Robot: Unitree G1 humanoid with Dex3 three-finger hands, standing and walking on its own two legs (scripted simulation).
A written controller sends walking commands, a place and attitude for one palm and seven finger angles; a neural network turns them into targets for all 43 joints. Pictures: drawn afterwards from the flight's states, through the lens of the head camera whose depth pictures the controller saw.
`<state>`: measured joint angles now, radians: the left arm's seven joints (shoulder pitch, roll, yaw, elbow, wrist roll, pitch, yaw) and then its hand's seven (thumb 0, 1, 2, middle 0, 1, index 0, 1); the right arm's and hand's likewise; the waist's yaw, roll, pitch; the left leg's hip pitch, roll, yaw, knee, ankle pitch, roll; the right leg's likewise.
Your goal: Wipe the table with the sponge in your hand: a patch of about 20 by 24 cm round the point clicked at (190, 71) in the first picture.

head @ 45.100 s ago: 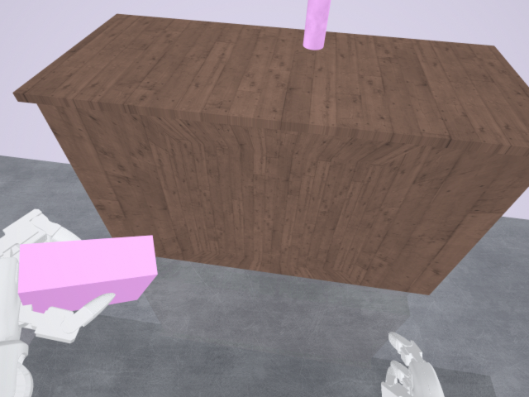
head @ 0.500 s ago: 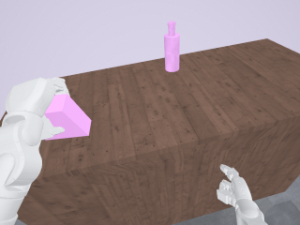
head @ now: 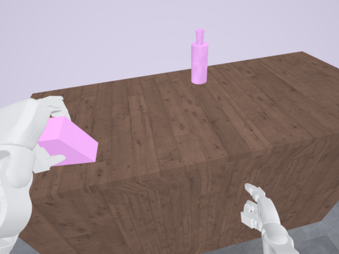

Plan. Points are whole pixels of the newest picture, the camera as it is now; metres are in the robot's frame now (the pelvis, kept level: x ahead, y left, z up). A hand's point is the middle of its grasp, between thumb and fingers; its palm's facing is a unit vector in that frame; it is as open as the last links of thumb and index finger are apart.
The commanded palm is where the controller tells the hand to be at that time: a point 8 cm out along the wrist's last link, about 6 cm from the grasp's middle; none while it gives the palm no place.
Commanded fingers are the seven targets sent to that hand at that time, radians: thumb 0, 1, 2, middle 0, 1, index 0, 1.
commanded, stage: bring the sponge back beside the body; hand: left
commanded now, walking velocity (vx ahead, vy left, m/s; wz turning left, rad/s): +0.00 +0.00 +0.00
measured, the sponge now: (60, 148) +0.22 +0.29 +0.19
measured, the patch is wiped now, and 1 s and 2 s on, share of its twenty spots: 0.95 0.95 0.95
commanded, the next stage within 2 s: step back with the hand held close in 0.38 s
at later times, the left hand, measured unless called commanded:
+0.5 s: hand (47, 136) +0.21 +0.28 +0.24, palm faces +0.37 -0.15 -0.92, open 9.0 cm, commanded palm +0.16 +0.28 +0.28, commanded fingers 0.00 0.10 1.30 -1.20 -1.60 -1.20 -1.60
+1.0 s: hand (72, 111) +0.23 +0.23 +0.28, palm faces +0.48 -0.78 -0.41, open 9.0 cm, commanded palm +0.14 +0.28 +0.28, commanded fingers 0.00 0.10 1.30 -1.20 -1.60 -1.20 -1.60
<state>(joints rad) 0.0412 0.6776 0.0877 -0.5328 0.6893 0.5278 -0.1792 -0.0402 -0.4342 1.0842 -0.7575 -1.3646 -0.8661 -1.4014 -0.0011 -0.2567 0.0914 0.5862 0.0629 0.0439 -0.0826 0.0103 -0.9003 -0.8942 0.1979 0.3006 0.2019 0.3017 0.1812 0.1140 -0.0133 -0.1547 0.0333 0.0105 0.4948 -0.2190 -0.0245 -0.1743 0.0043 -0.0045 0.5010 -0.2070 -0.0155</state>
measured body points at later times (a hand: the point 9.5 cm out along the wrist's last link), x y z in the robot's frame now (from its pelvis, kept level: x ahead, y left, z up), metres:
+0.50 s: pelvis -0.01 +0.00 +0.00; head -0.06 -0.04 +0.44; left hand +0.18 +0.29 +0.28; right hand +0.27 -0.17 -0.04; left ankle +0.04 +0.14 -0.74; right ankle +0.05 -0.11 -0.74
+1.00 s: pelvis -0.02 +0.00 -0.01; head +0.02 +0.01 +0.44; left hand +0.20 +0.27 +0.30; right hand +0.11 -0.25 -0.11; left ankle -0.01 +0.12 -0.73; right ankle +0.04 -0.11 -0.74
